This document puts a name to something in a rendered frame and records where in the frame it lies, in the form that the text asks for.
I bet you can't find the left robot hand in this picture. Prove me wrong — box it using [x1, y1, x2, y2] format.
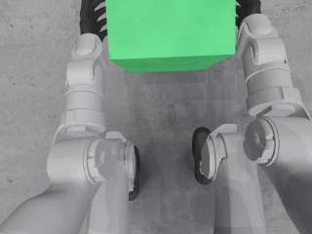
[79, 0, 108, 42]

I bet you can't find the carton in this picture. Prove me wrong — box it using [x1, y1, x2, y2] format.
[105, 0, 236, 73]

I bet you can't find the left robot thigh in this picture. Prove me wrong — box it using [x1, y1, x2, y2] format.
[85, 138, 136, 234]

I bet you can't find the robot right forearm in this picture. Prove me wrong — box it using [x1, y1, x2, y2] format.
[236, 14, 312, 122]

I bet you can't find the right robot upper arm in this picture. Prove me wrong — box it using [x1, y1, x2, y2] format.
[243, 116, 312, 234]

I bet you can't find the right robot thigh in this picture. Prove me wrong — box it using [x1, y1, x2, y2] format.
[203, 132, 267, 234]

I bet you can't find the robot thigh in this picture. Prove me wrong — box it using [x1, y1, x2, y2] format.
[203, 132, 267, 234]
[85, 138, 136, 234]

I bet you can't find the robot left forearm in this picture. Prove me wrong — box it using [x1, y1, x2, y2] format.
[47, 33, 109, 170]

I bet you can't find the right robot hand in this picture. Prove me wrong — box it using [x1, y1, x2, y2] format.
[235, 0, 261, 30]

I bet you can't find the left robot upper arm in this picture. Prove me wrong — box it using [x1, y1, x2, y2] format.
[0, 136, 115, 234]

